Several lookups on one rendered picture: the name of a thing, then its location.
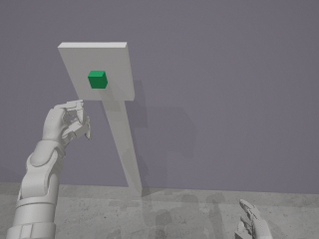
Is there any robot right hand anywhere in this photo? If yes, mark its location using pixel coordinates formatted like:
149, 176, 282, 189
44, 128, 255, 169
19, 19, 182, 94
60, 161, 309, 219
234, 199, 273, 239

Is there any button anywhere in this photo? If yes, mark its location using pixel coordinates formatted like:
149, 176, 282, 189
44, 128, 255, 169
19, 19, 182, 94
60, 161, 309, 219
88, 71, 108, 89

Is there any panel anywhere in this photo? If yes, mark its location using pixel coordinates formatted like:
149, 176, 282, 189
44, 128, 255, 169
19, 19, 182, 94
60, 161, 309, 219
58, 42, 143, 198

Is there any robot left forearm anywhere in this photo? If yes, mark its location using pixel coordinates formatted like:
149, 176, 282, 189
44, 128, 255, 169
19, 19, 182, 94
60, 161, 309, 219
5, 139, 66, 239

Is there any robot left hand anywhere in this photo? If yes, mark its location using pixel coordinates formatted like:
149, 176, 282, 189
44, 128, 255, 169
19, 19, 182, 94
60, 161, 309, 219
42, 100, 93, 149

